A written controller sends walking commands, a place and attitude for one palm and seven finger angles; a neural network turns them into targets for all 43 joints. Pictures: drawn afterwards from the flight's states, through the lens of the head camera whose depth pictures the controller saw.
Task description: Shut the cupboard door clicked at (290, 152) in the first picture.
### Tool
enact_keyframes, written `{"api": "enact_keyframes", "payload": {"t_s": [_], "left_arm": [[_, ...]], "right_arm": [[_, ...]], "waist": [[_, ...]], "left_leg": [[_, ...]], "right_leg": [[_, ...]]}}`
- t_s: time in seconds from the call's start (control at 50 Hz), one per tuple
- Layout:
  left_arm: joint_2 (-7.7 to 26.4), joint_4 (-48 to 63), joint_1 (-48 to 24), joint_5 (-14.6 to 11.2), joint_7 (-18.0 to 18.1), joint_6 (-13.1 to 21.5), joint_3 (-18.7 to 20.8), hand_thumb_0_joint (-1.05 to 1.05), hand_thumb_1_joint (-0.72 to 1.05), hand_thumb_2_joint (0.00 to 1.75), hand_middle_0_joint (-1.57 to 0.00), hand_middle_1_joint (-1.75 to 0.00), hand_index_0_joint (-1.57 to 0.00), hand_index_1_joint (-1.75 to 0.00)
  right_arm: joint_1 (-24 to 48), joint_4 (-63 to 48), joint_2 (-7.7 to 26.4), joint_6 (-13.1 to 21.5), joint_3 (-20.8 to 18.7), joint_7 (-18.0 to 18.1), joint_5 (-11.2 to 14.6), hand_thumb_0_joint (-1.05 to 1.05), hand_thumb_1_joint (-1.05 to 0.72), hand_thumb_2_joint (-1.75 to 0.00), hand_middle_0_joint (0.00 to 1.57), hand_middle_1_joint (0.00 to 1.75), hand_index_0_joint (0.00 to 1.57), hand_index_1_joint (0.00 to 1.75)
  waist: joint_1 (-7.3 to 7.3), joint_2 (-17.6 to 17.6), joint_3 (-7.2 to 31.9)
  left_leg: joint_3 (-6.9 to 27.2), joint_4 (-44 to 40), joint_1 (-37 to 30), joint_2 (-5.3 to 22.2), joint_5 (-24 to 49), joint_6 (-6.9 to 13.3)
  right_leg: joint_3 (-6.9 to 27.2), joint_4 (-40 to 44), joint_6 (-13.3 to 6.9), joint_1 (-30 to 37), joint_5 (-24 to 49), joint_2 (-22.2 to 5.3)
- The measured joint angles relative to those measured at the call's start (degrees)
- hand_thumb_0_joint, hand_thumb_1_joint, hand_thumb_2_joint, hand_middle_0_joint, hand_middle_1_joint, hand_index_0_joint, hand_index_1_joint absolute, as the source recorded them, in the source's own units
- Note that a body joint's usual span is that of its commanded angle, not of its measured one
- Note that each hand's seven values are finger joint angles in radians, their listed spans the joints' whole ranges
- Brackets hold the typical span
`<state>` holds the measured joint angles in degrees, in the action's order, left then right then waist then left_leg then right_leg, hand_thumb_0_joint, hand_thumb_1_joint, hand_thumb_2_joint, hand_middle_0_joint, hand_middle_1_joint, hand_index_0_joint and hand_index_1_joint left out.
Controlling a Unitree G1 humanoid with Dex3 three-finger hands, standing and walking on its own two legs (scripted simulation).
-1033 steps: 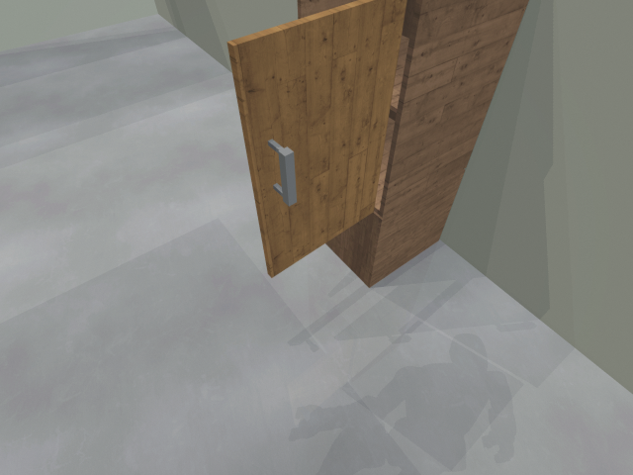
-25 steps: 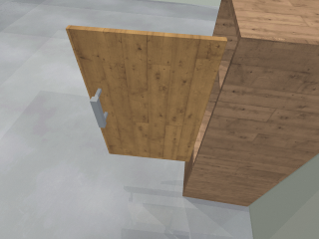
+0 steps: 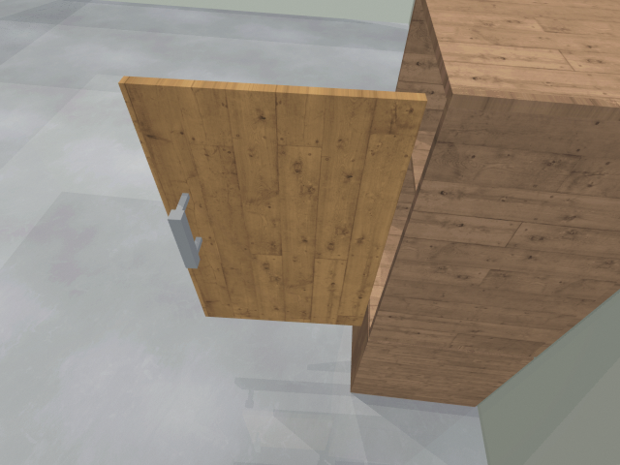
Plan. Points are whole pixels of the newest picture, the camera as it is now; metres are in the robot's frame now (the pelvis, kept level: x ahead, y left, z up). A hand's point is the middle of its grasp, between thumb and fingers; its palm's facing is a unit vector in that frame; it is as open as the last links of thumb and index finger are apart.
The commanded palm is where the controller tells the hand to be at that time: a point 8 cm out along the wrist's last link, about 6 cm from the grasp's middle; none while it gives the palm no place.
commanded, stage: come to a stop and stand still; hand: left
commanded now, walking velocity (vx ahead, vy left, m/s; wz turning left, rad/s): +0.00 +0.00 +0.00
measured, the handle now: (188, 231) +0.46 +0.23 +0.00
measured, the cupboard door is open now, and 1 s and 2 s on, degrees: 93 93 93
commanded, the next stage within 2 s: look again from close up in 0.44 s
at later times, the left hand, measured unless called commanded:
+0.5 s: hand out of the picture -0.01 +0.17 -0.18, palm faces +0.02 -0.98 -0.18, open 7.3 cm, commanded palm none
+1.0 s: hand out of the picture +0.00 +0.18 -0.18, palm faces +0.01 -0.99 -0.16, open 7.3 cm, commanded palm none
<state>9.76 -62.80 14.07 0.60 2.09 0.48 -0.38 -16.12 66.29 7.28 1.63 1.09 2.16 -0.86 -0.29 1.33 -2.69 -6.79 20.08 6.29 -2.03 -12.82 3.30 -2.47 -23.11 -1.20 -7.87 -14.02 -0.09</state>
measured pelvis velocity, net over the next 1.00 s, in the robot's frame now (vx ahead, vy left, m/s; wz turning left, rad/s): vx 0.01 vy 0.02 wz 0.00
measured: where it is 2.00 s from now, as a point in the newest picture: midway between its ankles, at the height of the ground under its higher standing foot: outside the picture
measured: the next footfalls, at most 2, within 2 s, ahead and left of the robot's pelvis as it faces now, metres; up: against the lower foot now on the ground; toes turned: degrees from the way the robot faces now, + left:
none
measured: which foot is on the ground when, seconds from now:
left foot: down 0.00-1.00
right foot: down 0.00-1.00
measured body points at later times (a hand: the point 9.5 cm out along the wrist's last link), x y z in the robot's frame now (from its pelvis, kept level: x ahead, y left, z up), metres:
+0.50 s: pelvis +0.00 +0.01 -0.01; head +0.01 +0.01 +0.44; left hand -0.01 +0.23 -0.17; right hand +0.01 -0.21 -0.17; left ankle -0.02 +0.08 -0.74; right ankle -0.02 -0.10 -0.74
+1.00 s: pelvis +0.01 +0.02 +0.00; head +0.03 +0.03 +0.45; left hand +0.00 +0.24 -0.17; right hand +0.01 -0.20 -0.16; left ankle -0.02 +0.08 -0.74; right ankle -0.02 -0.10 -0.74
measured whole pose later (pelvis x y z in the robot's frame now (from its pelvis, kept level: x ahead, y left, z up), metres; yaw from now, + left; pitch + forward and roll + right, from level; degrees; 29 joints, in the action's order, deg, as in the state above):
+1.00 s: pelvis +0.01 +0.02 +0.00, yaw +0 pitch -1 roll +0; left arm 8.4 -63.8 16.0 0.5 2.2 0.4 -1.6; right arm -15.6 65.3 8.0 1.8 1.8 2.0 -0.9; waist -0.5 1.2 -3.4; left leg -7.2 22.8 7.0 -3.2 -15.4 5.0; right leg -2.0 -25.1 0.6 -8.2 -15.9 -1.4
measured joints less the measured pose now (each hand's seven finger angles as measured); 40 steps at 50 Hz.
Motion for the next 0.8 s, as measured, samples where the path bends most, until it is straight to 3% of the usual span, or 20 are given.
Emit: {"api": "enact_keyframes", "payload": {"t_s": [0.1,0.18,0.28,0.8], "left_arm": [[-0.72,-0.83,1.83,-0.02,-0.21,0.11,-0.46,0.00,0.93,0.90,-0.20,-0.29,-0.20,-0.30],[-2.02,-0.91,3.04,0.08,0.45,1.31,-1.46,0.00,0.92,0.90,-0.20,-0.29,-0.20,-0.30],[-2.80,-1.05,4.00,-0.03,-0.04,1.13,-1.87,0.00,0.91,0.90,-0.20,-0.30,-0.20,-0.30],[-0.87,-0.60,1.68,-0.14,0.06,0.17,-1.31,0.00,0.91,0.90,-0.20,-0.29,-0.20,-0.30]], "right_arm": [[-0.14,0.24,-0.31,-0.01,0.06,-0.03,0.09,0.01,-0.91,-0.90,0.20,0.30,0.20,0.30],[-0.26,-2.72,0.84,-0.45,0.10,-0.65,-0.19,0.01,-0.91,-0.90,0.20,0.30,0.20,0.30],[-0.51,-4.69,2.07,-0.32,0.11,-0.46,-0.31,0.01,-0.91,-0.90,0.20,0.30,0.20,0.30],[0.19,-1.69,1.11,0.29,0.93,-0.37,-0.08,0.01,-0.91,-0.90,0.20,0.30,0.20,0.30]], "waist": [[-0.26,0.31,0.07],[0.32,-1.26,-0.31],[0.45,-2.60,0.06],[-0.11,-0.44,-0.21]], "left_leg": [[0.12,-0.61,-0.02,0.15,0.31,-0.10],[0.87,5.60,4.15,1.03,-2.34,-0.02],[0.94,8.12,4.78,0.47,-3.86,0.69],[-0.16,3.52,1.47,-0.81,-2.50,1.40]], "right_leg": [[-0.11,1.04,-0.09,0.24,0.50,0.20],[-1.01,-1.42,-0.08,-1.97,-0.34,0.68],[-1.11,-4.66,0.32,-2.84,-2.32,-0.05],[0.18,-2.60,1.33,-0.97,-1.87,-1.02]]}}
